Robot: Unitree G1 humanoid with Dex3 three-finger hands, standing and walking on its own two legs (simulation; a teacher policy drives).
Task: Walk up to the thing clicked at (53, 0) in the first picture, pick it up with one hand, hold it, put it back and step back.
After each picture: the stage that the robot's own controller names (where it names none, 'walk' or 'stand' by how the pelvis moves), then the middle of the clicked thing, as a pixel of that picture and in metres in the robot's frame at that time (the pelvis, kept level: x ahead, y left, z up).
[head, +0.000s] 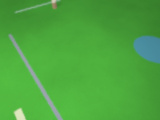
stand; (54, 4) +2.21 +0.42 -0.72
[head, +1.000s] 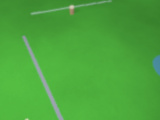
walk; (71, 10) +2.10 +0.14 -0.69
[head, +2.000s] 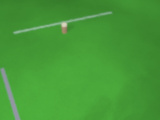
walk; (64, 28) +1.51 +0.19 -0.70
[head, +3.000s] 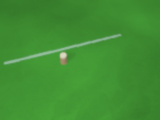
walk; (63, 58) +1.03 +0.19 -0.71
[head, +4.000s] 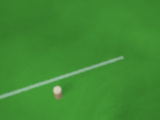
walk; (57, 92) +0.68 +0.22 -0.71
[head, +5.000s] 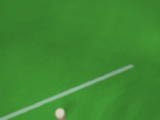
stand; (60, 115) +0.44 +0.21 -0.69
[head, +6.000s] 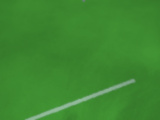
stand; out of the picture +0.40 +0.21 -0.72
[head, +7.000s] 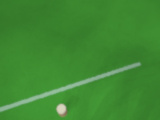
walk; (62, 110) +0.38 +0.17 -0.69
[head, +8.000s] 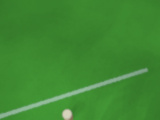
walk; (67, 116) +0.38 +0.17 -0.69
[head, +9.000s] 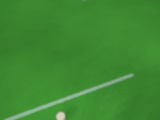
stand; (61, 119) +0.48 +0.21 -0.70
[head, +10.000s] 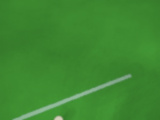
stand; out of the picture +0.43 +0.21 -0.72
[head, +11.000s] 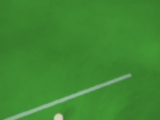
stand; out of the picture +0.45 +0.21 -0.73
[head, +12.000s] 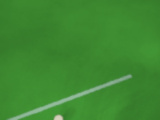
stand; out of the picture +0.44 +0.22 -0.73
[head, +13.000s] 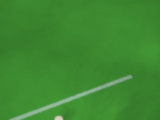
stand; out of the picture +0.43 +0.22 -0.73
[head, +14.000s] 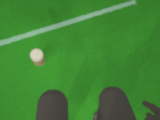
go down; (38, 57) +0.50 +0.22 -0.41
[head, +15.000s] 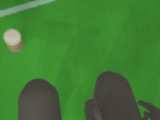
go down; (14, 41) +0.52 +0.25 -0.30
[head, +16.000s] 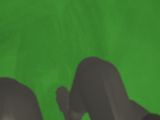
close in; out of the picture +0.50 +0.30 -0.24
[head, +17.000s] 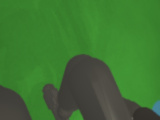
close; out of the picture +0.49 +0.32 -0.24
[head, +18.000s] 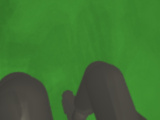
lift; out of the picture +0.44 +0.29 -0.20
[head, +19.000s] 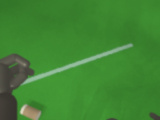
hold; (30, 112) +0.36 +0.35 -0.60
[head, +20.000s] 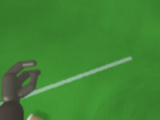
hold; out of the picture +0.35 +0.34 -0.68
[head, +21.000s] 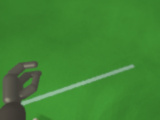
hold; out of the picture +0.36 +0.33 -0.69
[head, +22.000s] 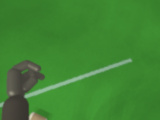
crouch; (37, 119) +0.38 +0.33 -0.69
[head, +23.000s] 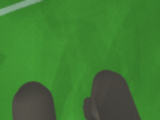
lower; out of the picture +0.44 +0.36 -0.34
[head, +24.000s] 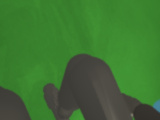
lower; out of the picture +0.38 +0.42 -0.26
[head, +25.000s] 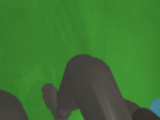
lower; out of the picture +0.38 +0.42 -0.26
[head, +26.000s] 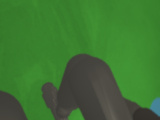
lower; out of the picture +0.38 +0.42 -0.27
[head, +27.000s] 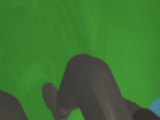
lower; out of the picture +0.38 +0.42 -0.27
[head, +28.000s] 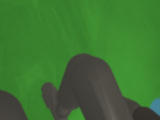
loosen; out of the picture +0.39 +0.42 -0.27
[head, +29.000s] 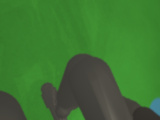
withdraw; out of the picture +0.39 +0.42 -0.27
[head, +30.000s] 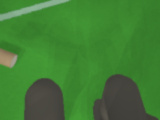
walk; (2, 56) +0.44 +0.35 -0.35
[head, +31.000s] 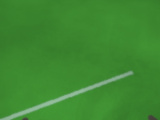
stand; out of the picture +0.38 +0.31 -0.68
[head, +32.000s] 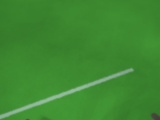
stand; out of the picture +0.40 +0.33 -0.69
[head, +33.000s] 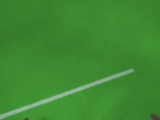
stand; out of the picture +0.38 +0.32 -0.69
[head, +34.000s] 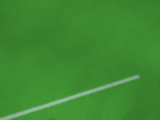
stand; out of the picture +0.41 +0.31 -0.75
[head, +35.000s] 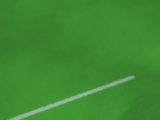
stand; out of the picture +0.37 +0.34 -0.75
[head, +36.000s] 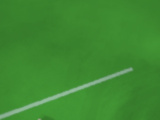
walk; out of the picture +0.38 +0.35 -0.75
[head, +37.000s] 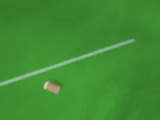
walk; (52, 87) +0.61 +0.30 -0.73
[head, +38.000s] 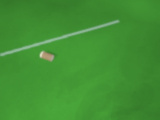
walk; (47, 56) +0.96 +0.36 -0.73
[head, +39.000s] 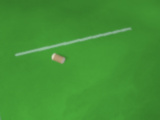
stand; (58, 58) +1.01 +0.30 -0.72
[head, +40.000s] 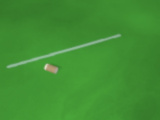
stand; (51, 68) +0.97 +0.32 -0.75
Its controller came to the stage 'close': yes
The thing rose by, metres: 0.21
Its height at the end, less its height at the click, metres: -0.02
